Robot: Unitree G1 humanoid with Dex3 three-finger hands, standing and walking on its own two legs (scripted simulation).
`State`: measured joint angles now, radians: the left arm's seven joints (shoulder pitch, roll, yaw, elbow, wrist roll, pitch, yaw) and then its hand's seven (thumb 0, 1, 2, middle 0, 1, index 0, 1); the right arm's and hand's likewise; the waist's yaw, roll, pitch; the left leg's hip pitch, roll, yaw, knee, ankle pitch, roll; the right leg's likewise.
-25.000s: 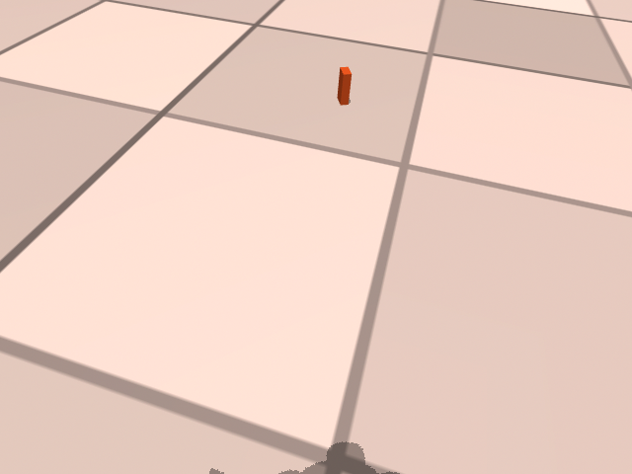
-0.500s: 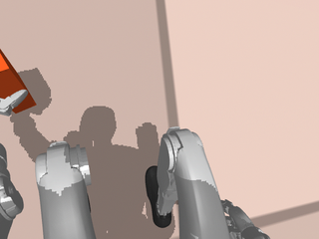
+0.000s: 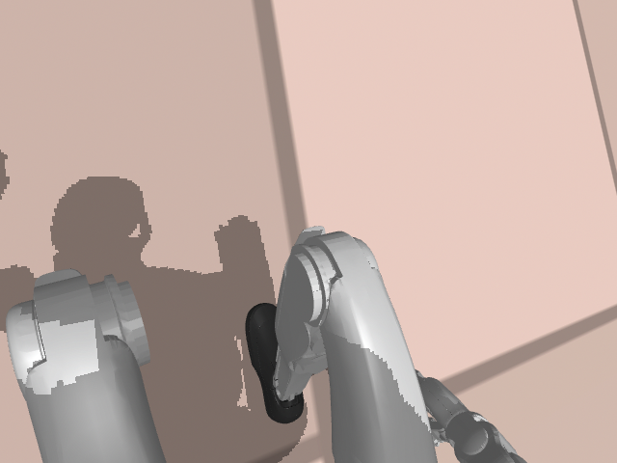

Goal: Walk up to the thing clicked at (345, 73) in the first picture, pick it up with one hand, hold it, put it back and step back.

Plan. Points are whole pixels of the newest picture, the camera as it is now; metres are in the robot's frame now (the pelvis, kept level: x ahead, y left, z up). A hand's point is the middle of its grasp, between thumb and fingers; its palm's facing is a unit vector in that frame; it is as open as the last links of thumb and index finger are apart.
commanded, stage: lower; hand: left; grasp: from the side
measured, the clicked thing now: out of the picture +0.46 +0.31 -0.16
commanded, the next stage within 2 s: loosen in 0.50 s
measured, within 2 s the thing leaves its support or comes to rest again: rests again in 1.60 s
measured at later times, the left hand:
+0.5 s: hand out of the picture +0.45 +0.30 -0.18, palm faces +0.40 -0.91 -0.06, open 12.4 cm
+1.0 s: hand out of the picture +0.46 +0.31 -0.17, palm faces +0.40 -0.92 -0.02, open 13.2 cm
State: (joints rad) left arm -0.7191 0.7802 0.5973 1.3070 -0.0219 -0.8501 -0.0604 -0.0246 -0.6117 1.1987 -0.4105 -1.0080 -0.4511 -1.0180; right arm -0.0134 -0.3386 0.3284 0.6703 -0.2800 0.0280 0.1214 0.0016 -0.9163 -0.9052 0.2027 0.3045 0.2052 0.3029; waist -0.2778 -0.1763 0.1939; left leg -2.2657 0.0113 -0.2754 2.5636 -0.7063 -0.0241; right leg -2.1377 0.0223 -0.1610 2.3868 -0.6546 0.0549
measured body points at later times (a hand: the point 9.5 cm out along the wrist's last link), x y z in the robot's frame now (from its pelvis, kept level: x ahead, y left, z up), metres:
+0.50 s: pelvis -0.01 +0.00 -0.01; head +0.25 +0.16 +0.32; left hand +0.42 +0.35 -0.18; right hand +0.11 -0.27 -0.06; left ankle +0.08 +0.13 -0.27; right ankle +0.12 -0.13 -0.27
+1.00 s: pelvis -0.01 +0.01 -0.01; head +0.24 +0.17 +0.32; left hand +0.43 +0.35 -0.17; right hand +0.12 -0.26 -0.05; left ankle +0.08 +0.13 -0.27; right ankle +0.12 -0.13 -0.27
